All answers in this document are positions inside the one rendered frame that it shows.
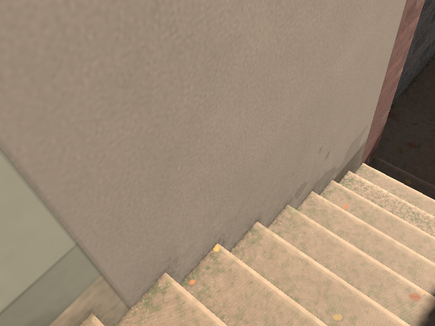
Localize stairs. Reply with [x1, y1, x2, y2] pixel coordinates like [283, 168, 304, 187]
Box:
[80, 156, 435, 326]

